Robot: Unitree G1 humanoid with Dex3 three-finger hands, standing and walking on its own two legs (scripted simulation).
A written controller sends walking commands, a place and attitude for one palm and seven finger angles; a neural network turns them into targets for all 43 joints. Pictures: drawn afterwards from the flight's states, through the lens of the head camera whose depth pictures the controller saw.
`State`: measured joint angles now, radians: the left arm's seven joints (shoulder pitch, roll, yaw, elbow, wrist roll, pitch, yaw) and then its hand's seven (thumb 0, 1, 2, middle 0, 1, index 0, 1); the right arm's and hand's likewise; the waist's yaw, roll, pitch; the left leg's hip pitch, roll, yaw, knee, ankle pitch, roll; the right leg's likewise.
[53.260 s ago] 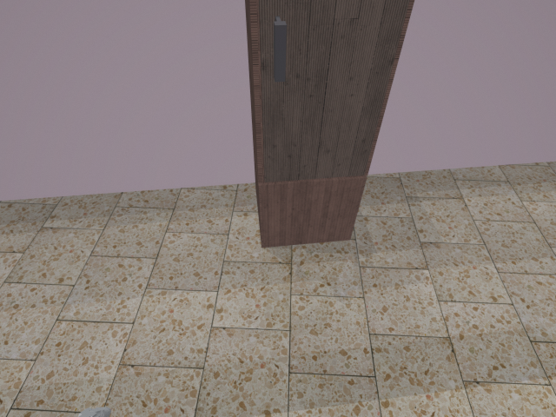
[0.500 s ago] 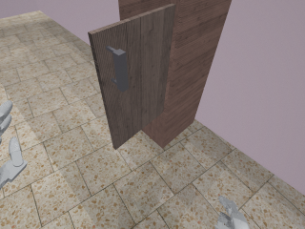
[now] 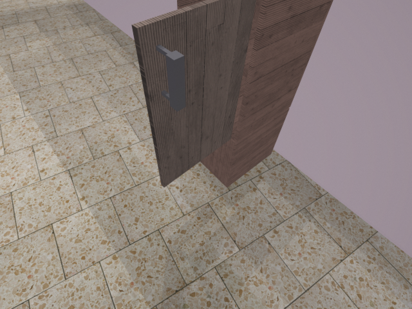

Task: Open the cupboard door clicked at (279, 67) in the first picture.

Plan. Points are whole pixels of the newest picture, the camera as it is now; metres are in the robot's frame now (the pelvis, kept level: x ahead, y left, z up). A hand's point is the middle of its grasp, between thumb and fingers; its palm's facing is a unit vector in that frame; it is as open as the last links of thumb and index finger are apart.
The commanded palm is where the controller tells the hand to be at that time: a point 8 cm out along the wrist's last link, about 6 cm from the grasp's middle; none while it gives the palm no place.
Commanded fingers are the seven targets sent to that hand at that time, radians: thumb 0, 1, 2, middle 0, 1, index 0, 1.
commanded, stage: let the arm hang, fingers relaxed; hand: left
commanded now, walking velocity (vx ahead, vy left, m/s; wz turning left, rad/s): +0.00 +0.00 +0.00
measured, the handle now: (169, 78) +0.56 +0.13 +0.13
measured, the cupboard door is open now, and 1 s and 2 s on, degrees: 93 93 93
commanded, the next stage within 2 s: look to check the result in 0.64 s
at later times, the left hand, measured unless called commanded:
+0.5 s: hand out of the picture +0.05 +0.18 -0.17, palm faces -0.01 -0.97 -0.24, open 7.4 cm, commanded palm none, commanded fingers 0.00 0.90 0.90 -0.20 -0.30 -0.20 -0.30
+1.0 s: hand out of the picture +0.06 +0.20 -0.16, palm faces -0.02 -0.95 -0.30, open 7.4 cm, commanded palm none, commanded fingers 0.00 0.90 0.90 -0.20 -0.30 -0.20 -0.30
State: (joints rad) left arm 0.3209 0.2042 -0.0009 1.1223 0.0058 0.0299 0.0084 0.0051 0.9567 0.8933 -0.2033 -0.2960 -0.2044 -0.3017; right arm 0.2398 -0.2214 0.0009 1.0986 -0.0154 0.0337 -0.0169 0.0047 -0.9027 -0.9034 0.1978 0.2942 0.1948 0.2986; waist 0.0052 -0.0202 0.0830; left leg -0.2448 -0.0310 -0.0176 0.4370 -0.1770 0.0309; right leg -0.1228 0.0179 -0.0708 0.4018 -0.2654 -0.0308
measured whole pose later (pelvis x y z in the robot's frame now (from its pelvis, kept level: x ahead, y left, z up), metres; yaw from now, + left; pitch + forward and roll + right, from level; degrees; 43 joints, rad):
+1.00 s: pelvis +0.01 -0.02 +0.00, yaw -1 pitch -2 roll +0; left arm 0.18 0.26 0.01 1.13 0.00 -0.01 0.02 0.00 0.91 0.89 -0.20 -0.30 -0.20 -0.30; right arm 0.15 -0.27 -0.02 1.14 -0.02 0.02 -0.02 0.00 -0.90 -0.90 0.20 0.29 0.20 0.30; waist -0.01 0.02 0.06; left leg -0.16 -0.01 0.00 0.35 -0.16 0.00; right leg -0.05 0.04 -0.05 0.32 -0.25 -0.05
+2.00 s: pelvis +0.03 -0.02 +0.01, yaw -2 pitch -1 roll +0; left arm 0.17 0.26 0.01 1.13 0.00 -0.01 0.02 0.00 0.91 0.89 -0.20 -0.30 -0.20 -0.30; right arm 0.13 -0.27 -0.01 1.14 -0.01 0.01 -0.02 0.00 -0.90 -0.90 0.20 0.29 0.20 0.30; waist -0.01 0.00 0.06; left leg -0.13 -0.02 0.00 0.33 -0.18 0.01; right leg -0.01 0.03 -0.04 0.28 -0.25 -0.05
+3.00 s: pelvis +0.04 -0.02 +0.01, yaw -2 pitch -1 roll +1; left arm 0.17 0.27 0.01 1.12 0.01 -0.01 0.02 0.00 0.90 0.89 -0.20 -0.30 -0.20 -0.30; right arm 0.12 -0.29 -0.01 1.14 -0.01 0.00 -0.02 0.00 -0.90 -0.90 0.20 0.29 0.20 0.30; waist -0.01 0.00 0.05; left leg -0.12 -0.01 0.01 0.31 -0.17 0.00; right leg 0.00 0.04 -0.04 0.27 -0.25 -0.05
